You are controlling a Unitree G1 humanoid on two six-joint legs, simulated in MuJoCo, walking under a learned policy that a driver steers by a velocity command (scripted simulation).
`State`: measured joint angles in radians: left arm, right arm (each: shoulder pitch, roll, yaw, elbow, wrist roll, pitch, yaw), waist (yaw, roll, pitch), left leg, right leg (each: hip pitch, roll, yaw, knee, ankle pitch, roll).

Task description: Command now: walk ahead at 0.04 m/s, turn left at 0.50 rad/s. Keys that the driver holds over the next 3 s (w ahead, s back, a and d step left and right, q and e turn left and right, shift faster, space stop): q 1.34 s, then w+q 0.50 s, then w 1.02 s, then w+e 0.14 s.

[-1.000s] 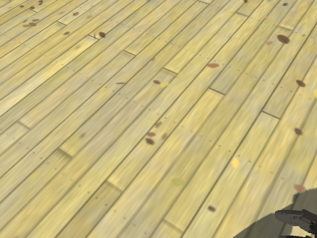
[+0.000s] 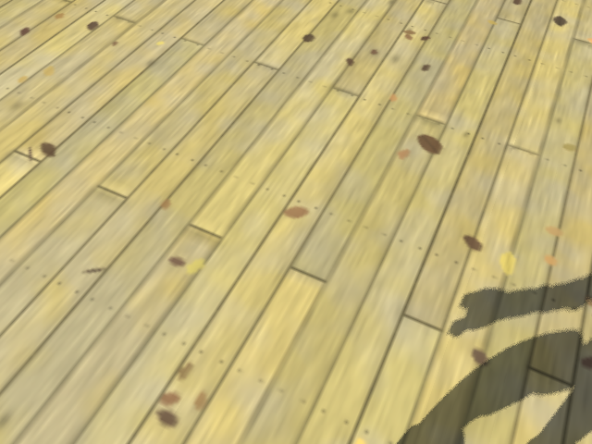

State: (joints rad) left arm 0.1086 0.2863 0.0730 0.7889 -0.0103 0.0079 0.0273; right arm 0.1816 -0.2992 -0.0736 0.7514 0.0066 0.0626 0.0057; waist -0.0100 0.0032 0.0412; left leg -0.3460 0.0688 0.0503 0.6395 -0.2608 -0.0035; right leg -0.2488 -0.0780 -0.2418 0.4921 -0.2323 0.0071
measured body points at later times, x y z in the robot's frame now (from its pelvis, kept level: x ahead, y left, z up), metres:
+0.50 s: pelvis +0.03 -0.01 +0.00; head +0.06 -0.01 +0.45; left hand +0.09 +0.31 -0.10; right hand +0.27 -0.24 -0.09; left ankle +0.02 +0.10 -0.73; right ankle +0.07 -0.13 -0.73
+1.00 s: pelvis +0.00 +0.02 +0.00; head +0.02 +0.07 +0.45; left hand -0.05 +0.34 -0.12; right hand +0.30 -0.12 -0.07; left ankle -0.05 +0.11 -0.73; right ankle +0.06 -0.13 -0.67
